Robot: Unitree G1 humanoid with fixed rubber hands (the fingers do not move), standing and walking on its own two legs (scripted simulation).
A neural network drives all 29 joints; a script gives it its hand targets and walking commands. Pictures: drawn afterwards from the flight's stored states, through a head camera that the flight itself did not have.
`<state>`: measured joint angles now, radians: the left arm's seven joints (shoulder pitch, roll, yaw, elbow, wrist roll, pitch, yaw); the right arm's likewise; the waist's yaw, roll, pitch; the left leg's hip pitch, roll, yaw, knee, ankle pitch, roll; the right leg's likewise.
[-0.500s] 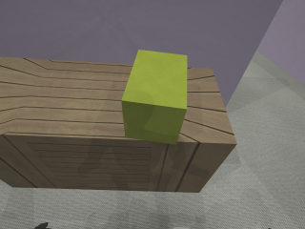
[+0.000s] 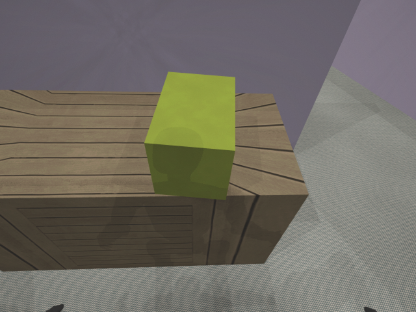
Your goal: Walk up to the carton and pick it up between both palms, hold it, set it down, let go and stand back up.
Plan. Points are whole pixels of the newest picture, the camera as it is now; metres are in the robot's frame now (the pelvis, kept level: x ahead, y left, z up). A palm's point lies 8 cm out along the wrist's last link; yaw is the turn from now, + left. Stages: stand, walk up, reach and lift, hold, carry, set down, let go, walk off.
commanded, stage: walk up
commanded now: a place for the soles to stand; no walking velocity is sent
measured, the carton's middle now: (196, 134) +0.58 +0.05 -0.04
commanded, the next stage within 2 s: none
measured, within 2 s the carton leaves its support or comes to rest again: neither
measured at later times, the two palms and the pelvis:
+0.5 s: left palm out of the picture +0.13 +0.35 -0.07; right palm out of the picture +0.14 -0.32 -0.08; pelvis +0.06 +0.01 +0.01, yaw -2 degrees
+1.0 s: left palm (8, 304) +0.15 +0.39 -0.10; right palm (337, 292) +0.18 -0.26 -0.08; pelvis +0.09 +0.06 +0.00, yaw +0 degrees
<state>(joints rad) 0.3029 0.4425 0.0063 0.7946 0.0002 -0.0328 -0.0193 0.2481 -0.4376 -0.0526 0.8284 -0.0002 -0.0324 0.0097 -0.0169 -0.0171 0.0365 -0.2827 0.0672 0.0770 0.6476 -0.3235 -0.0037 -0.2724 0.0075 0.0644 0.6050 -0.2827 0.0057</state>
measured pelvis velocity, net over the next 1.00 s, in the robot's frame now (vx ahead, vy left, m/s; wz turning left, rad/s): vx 0.09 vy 0.06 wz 0.00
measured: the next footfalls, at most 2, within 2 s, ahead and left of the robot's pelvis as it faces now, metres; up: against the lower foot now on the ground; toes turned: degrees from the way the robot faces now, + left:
left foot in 0.60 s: +0.17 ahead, +0.16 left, +0.00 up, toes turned -3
right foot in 1.02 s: +0.13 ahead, -0.08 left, +0.00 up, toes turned -2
